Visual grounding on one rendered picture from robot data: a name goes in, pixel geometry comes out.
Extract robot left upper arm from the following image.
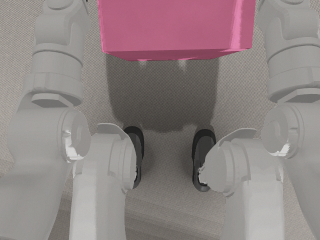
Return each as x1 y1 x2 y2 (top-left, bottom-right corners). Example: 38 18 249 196
0 107 92 240

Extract robot left shin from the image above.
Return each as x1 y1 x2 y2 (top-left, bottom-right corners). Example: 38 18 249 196
72 123 137 180

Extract robot right upper arm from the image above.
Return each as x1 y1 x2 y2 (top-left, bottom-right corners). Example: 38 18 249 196
260 102 320 240

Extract right robot forearm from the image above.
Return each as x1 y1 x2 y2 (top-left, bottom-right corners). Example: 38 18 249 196
256 0 320 105

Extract left robot thigh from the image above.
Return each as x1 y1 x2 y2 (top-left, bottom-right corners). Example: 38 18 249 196
69 133 137 240

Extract left robot forearm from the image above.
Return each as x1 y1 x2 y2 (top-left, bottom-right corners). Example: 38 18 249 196
6 0 91 153

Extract carton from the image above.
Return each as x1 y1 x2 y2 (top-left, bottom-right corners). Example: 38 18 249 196
97 0 256 62

